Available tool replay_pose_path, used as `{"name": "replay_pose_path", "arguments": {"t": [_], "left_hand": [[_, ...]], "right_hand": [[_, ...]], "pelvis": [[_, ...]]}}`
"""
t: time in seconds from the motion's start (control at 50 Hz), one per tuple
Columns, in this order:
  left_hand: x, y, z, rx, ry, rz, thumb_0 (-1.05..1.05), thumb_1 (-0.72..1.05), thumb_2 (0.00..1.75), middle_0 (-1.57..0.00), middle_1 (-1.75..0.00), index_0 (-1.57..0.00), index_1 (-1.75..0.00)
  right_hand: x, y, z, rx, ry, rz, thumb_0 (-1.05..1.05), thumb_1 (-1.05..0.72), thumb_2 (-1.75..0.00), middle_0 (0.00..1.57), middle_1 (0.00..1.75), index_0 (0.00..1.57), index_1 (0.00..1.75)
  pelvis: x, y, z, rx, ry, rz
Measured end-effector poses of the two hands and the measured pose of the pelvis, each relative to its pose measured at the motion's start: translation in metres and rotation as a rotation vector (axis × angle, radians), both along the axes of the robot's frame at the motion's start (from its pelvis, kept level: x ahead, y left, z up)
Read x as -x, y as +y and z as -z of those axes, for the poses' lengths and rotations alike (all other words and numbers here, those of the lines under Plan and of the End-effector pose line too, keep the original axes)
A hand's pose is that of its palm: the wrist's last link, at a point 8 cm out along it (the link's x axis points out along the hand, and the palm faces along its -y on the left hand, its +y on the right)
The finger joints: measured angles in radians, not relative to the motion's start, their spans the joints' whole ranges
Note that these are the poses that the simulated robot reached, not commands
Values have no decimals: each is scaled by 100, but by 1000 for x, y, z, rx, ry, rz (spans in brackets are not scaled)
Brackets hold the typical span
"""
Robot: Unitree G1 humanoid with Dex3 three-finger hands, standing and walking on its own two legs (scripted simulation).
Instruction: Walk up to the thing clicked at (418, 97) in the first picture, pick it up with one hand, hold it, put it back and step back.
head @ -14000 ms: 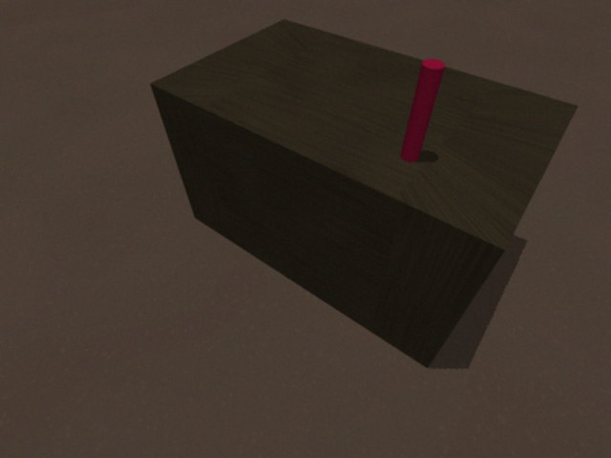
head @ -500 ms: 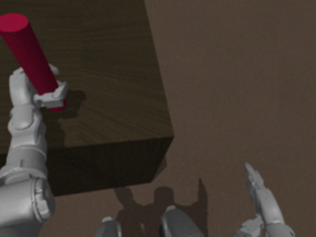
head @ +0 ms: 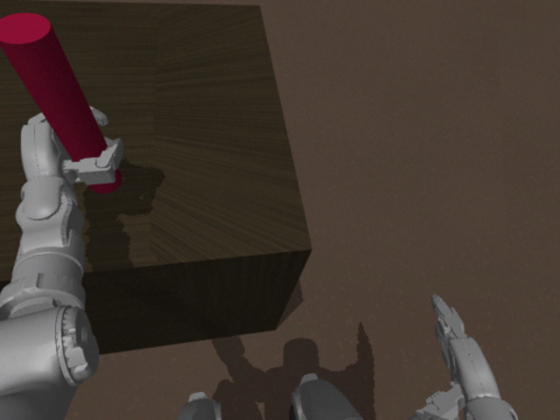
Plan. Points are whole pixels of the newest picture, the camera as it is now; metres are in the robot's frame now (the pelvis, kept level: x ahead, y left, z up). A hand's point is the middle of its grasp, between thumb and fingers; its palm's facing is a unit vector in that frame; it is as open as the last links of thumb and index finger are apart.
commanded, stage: settle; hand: left
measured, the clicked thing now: (74, 123) +0.50 +0.20 +0.12
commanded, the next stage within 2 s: lift in 0.18 s
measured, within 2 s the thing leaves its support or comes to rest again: neither
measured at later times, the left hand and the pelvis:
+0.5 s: hand (92, 131) +0.50 +0.19 +0.10, palm faces +0.13 -0.99 -0.02, open 6.8 cm; pelvis +0.01 +0.00 +0.01, yaw +0 degrees
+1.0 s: hand (64, 129) +0.44 +0.18 +0.17, palm faces +0.16 -0.99 -0.03, open 6.6 cm; pelvis +0.02 +0.00 +0.04, yaw +1 degrees
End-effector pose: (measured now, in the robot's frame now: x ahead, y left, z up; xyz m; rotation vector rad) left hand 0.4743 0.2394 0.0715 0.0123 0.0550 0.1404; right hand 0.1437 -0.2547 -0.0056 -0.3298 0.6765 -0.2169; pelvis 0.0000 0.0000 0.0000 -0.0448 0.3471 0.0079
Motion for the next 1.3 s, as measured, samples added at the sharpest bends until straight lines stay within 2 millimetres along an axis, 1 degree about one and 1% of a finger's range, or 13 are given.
{"name": "replay_pose_path", "arguments": {"t": [0.38, 0.52, 0.62, 0.78, 0.98, 1.12, 1.3], "left_hand": [[-6, -1, -22, 1, -5, -3, -1, -11, 129, -87, -127, -92, -128], [-1, -4, -31, -5, -6, 13, -1, -10, 128, -87, -126, -92, -128], [6, -7, -41, -4, -16, 16, -1, -9, 127, -88, -126, -92, -127], [25, -9, -65, -14, -39, 10, -1, -8, 126, -88, -125, -93, -126], [61, -8, -96, -19, -62, -18, -1, -6, 127, -89, -124, -93, -125], [85, -10, -111, -28, -57, -26, -1, -7, 127, -89, -124, -94, -125], [115, -14, -127, -38, -56, -21, -1, -7, 127, -89, -124, -94, -124]], "right_hand": [[-3, -5, -1, -13, 13, 20, -1, 53, -6, 5, 5, 5, 6], [-6, -10, -6, -12, -1, 34, -1, 53, -6, 5, 5, 5, 6], [-10, -11, -10, -21, -14, 39, -1, 53, -6, 5, 5, 5, 6], [-14, -8, -6, -62, -16, 57, -1, 54, -6, 5, 5, 5, 5], [-18, -4, 2, -118, -18, 79, -1, 54, -5, 5, 5, 5, 5], [-17, -1, 5, -134, -25, 79, -1, 55, -5, 5, 5, 5, 5], [-11, 0, 7, -147, -45, 72, -1, 54, -5, 5, 5, 5, 5]], "pelvis": [[-5, -1, -9, -4, -14, 1], [-9, -1, -13, -7, -30, 3], [-13, -1, -18, -10, -48, 2], [-19, 0, -25, -14, -91, 2], [-20, 0, -35, -24, -163, -2], [-17, -1, -40, -30, -206, -7], [-9, -4, -45, -36, -258, -13]]}}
